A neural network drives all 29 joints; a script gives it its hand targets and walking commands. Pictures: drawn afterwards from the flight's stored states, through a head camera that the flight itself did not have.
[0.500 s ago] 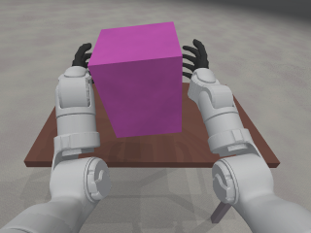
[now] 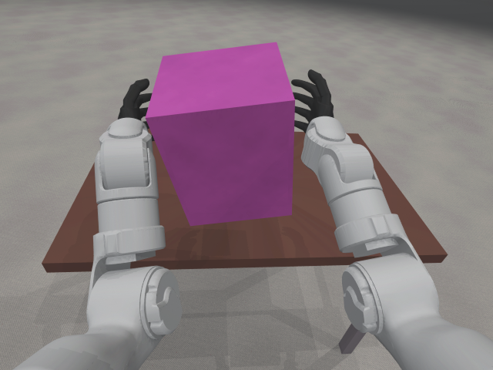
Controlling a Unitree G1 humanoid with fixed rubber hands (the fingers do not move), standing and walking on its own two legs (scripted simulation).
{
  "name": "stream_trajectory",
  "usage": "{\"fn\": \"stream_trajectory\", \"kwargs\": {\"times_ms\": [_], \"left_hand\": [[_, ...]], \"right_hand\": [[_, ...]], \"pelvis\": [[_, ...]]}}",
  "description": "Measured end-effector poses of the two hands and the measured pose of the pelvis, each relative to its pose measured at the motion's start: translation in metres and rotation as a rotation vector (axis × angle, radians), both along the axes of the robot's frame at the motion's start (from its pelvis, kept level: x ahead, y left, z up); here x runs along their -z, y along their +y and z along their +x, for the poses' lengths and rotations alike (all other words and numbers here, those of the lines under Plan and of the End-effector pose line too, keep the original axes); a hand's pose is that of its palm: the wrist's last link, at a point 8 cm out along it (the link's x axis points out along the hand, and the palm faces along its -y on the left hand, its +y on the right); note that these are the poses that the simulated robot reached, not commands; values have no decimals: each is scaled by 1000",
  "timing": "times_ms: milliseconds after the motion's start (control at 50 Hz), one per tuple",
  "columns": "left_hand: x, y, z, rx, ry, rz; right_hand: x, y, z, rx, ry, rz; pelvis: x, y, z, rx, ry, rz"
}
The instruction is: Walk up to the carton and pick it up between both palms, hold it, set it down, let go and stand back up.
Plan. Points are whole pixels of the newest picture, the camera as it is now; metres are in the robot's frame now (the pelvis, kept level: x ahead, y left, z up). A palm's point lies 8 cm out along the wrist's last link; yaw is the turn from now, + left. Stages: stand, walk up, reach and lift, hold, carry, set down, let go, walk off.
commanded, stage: hold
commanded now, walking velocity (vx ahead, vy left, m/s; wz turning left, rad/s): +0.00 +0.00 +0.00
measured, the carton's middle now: (230, 139) +0.42 -0.01 +0.21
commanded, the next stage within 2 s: none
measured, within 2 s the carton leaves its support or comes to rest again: neither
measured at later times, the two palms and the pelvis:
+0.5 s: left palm (127, 120) +0.37 +0.15 +0.26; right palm (317, 114) +0.37 -0.13 +0.28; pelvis -0.01 -0.01 +0.00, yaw +1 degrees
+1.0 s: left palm (135, 127) +0.37 +0.14 +0.25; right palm (317, 122) +0.37 -0.13 +0.27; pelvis +0.00 +0.00 +0.00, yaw +0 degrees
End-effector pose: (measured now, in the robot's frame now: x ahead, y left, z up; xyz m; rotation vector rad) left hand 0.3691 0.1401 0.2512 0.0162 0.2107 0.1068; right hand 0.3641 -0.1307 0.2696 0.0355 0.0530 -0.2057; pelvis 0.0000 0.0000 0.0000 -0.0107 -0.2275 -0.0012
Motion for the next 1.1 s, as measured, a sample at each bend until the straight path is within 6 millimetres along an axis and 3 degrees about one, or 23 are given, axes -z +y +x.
{"fn": "stream_trajectory", "kwargs": {"times_ms": [360, 560, 780, 1100], "left_hand": [[-12, 0, -1, -1, 11, -6], [-12, 7, 6, 10, 2, 5], [2, 1, 8, 11, 12, 10], [-4, -4, 5, 8, -10, 14]], "right_hand": [[-12, -1, -1, -12, -2, 12], [-10, 5, 3, -6, 2, 8], [4, 1, 5, 6, 20, 9], [-2, -4, 3, 8, -10, 17]], "pelvis": [[0, -7, -13, 3, 25, 8], [0, -9, -6, -18, 29, 2], [0, -2, 0, -9, 23, 0], [0, -2, 2, -2, 6, 0]]}}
